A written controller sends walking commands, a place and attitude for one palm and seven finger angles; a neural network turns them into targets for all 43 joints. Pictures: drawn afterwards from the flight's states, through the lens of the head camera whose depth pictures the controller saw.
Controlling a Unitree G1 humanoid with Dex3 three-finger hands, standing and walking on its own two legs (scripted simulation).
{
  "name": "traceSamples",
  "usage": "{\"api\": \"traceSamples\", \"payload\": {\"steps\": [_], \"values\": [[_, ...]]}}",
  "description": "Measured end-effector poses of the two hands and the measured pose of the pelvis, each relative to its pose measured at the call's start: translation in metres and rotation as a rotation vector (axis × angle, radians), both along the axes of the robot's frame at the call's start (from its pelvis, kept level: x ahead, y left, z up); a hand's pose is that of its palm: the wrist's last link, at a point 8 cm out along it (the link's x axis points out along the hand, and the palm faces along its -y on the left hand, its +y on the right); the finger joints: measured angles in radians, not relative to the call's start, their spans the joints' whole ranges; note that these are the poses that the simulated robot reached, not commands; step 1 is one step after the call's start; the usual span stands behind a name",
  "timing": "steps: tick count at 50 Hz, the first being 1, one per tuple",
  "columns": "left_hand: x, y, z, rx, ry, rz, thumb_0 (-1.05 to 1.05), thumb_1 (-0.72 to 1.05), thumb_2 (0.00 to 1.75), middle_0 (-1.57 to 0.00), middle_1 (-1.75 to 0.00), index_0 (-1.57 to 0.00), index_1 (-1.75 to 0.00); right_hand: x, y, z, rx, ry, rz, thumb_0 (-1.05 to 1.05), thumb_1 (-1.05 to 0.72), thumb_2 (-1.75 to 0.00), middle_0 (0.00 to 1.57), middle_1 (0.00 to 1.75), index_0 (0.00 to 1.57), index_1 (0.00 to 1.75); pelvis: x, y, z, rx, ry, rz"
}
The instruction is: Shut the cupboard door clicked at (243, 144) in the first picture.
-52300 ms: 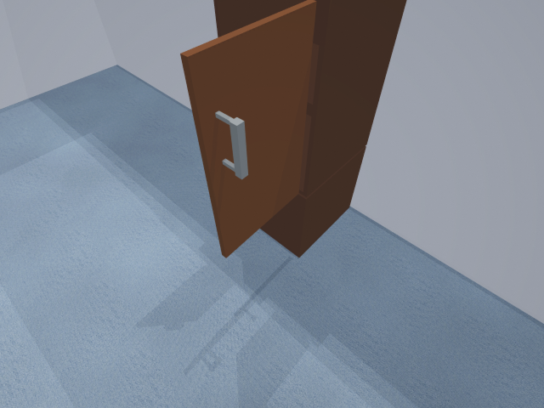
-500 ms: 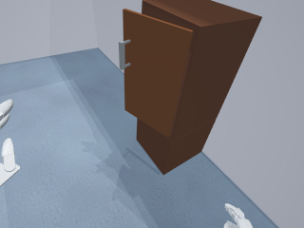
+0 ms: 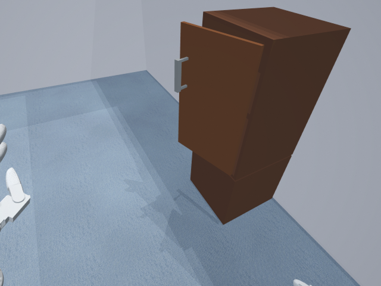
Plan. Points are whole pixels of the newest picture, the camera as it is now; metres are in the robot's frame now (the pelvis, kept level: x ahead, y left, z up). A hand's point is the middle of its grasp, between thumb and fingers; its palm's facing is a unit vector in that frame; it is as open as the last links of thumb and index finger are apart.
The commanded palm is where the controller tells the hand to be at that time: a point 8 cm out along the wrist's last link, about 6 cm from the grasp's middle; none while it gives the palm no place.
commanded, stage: let the arm hang, fingers relaxed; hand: left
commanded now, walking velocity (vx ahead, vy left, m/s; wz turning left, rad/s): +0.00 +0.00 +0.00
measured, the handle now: (181, 74) +0.89 +0.10 +0.07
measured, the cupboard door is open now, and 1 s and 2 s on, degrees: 17 17 17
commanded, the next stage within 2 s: look to check the result in 1.18 s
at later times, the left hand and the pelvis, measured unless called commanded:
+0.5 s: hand out of the picture -0.01 +0.18 -0.16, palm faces +0.03 -0.98 -0.20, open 6.9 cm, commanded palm none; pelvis +0.00 -0.01 +0.02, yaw +1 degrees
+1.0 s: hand out of the picture -0.02 +0.12 -0.16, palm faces +0.04 -0.99 -0.12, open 7.4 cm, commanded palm none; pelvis +0.02 -0.02 +0.02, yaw +0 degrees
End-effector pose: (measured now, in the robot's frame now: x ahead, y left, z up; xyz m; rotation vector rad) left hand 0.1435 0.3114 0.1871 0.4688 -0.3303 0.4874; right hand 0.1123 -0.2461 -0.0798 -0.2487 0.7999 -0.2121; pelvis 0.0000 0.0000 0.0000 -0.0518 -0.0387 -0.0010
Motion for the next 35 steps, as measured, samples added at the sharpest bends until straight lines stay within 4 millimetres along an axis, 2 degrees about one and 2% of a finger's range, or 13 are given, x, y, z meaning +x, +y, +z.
{"api": "traceSamples", "payload": {"steps": [2, 5, 7, 9, 10, 12, 14, 17, 20, 23, 28, 31, 35], "values": [[0.009, 0.006, -0.009, -0.052, 0.004, 0.019, 0.01, 0.89, 0.9, -0.21, -0.31, -0.21, -0.31, 0.007, 0.004, 0.002, -0.005, -0.014, -0.003, 0.01, -0.9, -0.9, 0.2, 0.3, 0.2, 0.3, 0.001, 0.004, 0.0, 0.018, -0.006, -0.008], [0.026, 0.003, -0.019, -0.058, 0.065, -0.012, 0.01, 0.89, 0.9, -0.2, -0.31, -0.2, -0.31, 0.018, 0.013, 0.011, 0.016, -0.063, 0.018, 0.01, -0.9, -0.9, 0.2, 0.3, 0.2, 0.3, 0.0, 0.006, 0.004, 0.032, 0.01, -0.009], [0.046, -0.001, -0.058, -0.102, 0.262, -0.055, 0.01, 0.9, 0.9, -0.2, -0.3, -0.19, -0.3, 0.024, 0.016, 0.006, 0.039, -0.042, 0.063, 0.01, -0.9, -0.9, 0.2, 0.3, 0.2, 0.3, -0.003, 0.008, 0.006, 0.03, 0.029, -0.001], [0.055, -0.012, -0.118, -0.188, 0.531, -0.085, 0.01, 0.9, 0.9, -0.19, -0.3, -0.19, -0.3, 0.025, 0.018, -0.003, 0.056, -0.001, 0.079, 0.01, -0.9, -0.9, 0.2, 0.3, 0.2, 0.3, -0.007, 0.009, 0.005, 0.036, 0.037, -0.006], [0.052, -0.021, -0.151, -0.229, 0.669, -0.1, 0.01, 0.91, 0.9, -0.19, -0.3, -0.19, -0.3, 0.023, 0.018, -0.007, 0.065, 0.017, 0.077, 0.01, -0.9, -0.9, 0.2, 0.3, 0.2, 0.3, -0.008, 0.009, 0.004, 0.043, 0.036, -0.011], [0.033, -0.043, -0.213, -0.315, 0.93, -0.125, 0.01, 0.91, 0.9, -0.19, -0.3, -0.19, -0.3, 0.016, 0.017, -0.015, 0.085, 0.055, 0.062, 0.01, -0.9, -0.9, 0.2, 0.3, 0.2, 0.3, -0.01, 0.007, 0.002, 0.049, 0.028, -0.016], [-0.002, -0.07, -0.263, -0.412, 1.163, -0.142, 0.01, 0.91, 0.9, -0.19, -0.3, -0.19, -0.3, 0.002, 0.016, -0.019, 0.096, 0.115, 0.041, 0.0, -0.9, -0.9, 0.2, 0.3, 0.2, 0.3, -0.009, 0.006, 0.004, 0.042, 0.023, -0.01], [-0.063, -0.104, -0.309, -0.569, 1.405, -0.123, 0.0, 0.93, 0.9, -0.2, -0.3, -0.19, -0.3, -0.028, 0.012, -0.024, 0.088, 0.244, 0.009, 0.0, -0.9, -0.9, 0.2, 0.3, 0.2, 0.3, -0.005, 0.001, 0.008, 0.036, 0.024, -0.004], [-0.1, -0.093, -0.32, -0.633, 1.469, 0.001, -0.04, 1.02, 0.9, -0.21, -0.3, -0.2, -0.3, -0.064, 0.008, -0.029, 0.071, 0.401, -0.01, 0.0, -0.9, -0.9, 0.2, 0.3, 0.2, 0.3, -0.003, -0.005, 0.012, 0.03, 0.03, 0.012], [-0.139, -0.085, -0.322, -0.639, 1.58, 0.07, -0.04, 1.02, 0.9, -0.2, -0.3, -0.2, -0.3, -0.095, 0.005, -0.034, 0.074, 0.524, -0.042, 0.0, -0.91, -0.9, 0.2, 0.3, 0.2, 0.3, 0.0, -0.007, 0.015, 0.027, 0.03, 0.017], [-0.194, -0.078, -0.313, -0.636, 1.745, 0.17, -0.02, 0.97, 0.9, -0.2, -0.3, -0.2, -0.3, -0.129, 0.007, -0.04, 0.103, 0.628, -0.093, 0.0, -0.91, -0.9, 0.2, 0.3, 0.2, 0.3, 0.005, -0.008, 0.018, 0.031, 0.02, 0.009], [-0.214, -0.08, -0.308, -0.637, 1.807, 0.205, -0.01, 0.95, 0.9, -0.2, -0.3, -0.2, -0.3, -0.139, 0.01, -0.044, 0.124, 0.655, -0.11, 0.0, -0.91, -0.9, 0.2, 0.3, 0.2, 0.29, 0.007, -0.008, 0.018, 0.034, 0.015, 0.005], [-0.223, -0.088, -0.305, -0.647, 1.834, 0.219, 0.0, 0.93, 0.9, -0.19, -0.3, -0.19, -0.3, -0.144, 0.017, -0.048, 0.151, 0.669, -0.115, 0.0, -0.91, -0.9, 0.2, 0.3, 0.2, 0.29, 0.009, -0.009, 0.019, 0.039, 0.011, 0.001]]}}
